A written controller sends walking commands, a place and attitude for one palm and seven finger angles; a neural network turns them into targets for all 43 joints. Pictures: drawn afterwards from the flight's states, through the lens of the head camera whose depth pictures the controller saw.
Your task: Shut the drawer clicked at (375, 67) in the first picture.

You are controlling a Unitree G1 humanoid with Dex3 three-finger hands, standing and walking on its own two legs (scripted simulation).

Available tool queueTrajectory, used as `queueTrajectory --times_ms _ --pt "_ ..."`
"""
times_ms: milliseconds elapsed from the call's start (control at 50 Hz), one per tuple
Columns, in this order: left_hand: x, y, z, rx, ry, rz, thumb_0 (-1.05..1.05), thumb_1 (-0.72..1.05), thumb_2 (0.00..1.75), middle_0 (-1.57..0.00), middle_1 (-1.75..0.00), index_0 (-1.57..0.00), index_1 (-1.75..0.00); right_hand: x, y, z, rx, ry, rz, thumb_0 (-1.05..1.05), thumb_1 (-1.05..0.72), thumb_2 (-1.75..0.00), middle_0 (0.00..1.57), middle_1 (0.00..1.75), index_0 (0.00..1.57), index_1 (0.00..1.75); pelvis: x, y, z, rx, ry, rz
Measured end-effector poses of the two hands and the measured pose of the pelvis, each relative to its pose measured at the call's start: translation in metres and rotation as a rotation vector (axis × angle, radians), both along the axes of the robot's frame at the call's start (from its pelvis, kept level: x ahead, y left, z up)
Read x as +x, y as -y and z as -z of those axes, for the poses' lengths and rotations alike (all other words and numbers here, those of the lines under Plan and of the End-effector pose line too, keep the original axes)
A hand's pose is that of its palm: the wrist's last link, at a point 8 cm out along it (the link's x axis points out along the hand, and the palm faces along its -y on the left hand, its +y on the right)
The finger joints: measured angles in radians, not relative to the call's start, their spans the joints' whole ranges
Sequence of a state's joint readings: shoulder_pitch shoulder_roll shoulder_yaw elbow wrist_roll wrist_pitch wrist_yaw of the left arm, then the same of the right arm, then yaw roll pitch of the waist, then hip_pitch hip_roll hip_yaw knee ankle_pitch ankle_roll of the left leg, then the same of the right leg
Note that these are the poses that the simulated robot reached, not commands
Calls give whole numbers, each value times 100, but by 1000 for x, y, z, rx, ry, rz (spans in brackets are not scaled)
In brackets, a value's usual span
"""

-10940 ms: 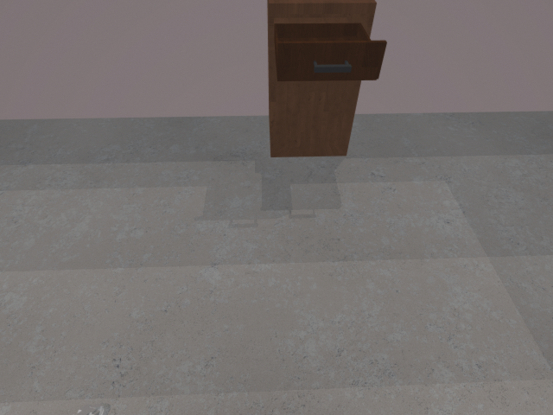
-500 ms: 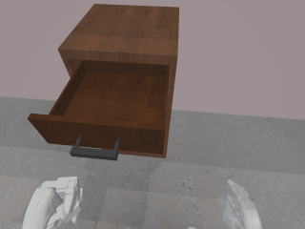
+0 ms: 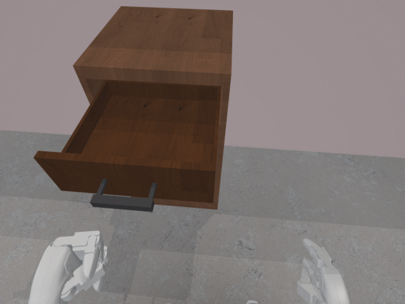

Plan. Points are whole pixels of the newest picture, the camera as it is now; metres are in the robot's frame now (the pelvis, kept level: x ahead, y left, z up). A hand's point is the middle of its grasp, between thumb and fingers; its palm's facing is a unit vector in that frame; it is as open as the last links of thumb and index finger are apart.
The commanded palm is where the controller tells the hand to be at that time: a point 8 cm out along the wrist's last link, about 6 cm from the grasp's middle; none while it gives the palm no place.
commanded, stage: bring the fist close to the handle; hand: left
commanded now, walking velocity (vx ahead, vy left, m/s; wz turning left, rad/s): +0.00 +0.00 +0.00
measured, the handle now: (125, 194) +0.35 +0.20 -0.02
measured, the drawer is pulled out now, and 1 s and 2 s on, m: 0.30 0.30 0.27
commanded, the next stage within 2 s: push the drawer shut in 1.30 s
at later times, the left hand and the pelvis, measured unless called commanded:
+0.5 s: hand (118, 252) +0.21 +0.17 +0.02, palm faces -0.04 -1.00 -0.06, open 3.3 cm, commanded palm +0.20 +0.23 +0.02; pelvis -0.01 +0.01 -0.02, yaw +0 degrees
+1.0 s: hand (132, 240) +0.25 +0.16 -0.03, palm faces -0.08 -1.00 -0.05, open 3.3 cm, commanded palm +0.23 +0.22 -0.02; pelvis -0.02 +0.00 -0.06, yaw -1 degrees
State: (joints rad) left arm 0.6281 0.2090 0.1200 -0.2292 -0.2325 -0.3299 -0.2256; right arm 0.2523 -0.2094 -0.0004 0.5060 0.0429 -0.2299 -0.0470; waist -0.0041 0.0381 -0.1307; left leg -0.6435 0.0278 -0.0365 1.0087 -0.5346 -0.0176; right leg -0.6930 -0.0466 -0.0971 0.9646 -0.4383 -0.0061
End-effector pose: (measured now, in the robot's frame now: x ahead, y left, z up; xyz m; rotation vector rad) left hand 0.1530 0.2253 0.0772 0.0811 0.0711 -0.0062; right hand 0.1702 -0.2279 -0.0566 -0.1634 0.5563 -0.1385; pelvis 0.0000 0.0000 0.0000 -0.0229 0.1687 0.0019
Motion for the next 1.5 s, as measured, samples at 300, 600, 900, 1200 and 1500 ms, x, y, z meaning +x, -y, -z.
queueTrajectory --times_ms 300,600,900,1200,1500 --pt "31 2 34 -21 -1 33 2 90 90 -140 -160 -140 -160 -10 0 20 -35 -68 -12 1 -90 -90 20 30 20 30 -4 -5 14 -3 -57 2" --pt "48 1 65 -17 6 41 2 90 90 -140 -160 -140 -160 -17 4 46 -54 -135 -16 1 -91 -90 20 30 20 30 -9 -6 34 -2 -126 7" --pt "75 2 95 -28 14 60 2 90 90 -140 -160 -140 -160 -25 8 70 -63 -185 -19 1 -91 -90 20 30 20 30 -19 -5 52 -2 -178 9" --pt "82 5 96 -19 9 53 2 90 90 -140 -160 -140 -160 -36 10 79 -44 -240 -2 1 -91 -90 20 30 20 30 -20 -4 54 3 -191 14" --pt "79 8 97 -15 24 59 2 90 90 -140 -160 -140 -160 -23 12 76 -62 -210 -18 1 -91 -90 20 30 20 30 -19 -3 57 0 -191 7"
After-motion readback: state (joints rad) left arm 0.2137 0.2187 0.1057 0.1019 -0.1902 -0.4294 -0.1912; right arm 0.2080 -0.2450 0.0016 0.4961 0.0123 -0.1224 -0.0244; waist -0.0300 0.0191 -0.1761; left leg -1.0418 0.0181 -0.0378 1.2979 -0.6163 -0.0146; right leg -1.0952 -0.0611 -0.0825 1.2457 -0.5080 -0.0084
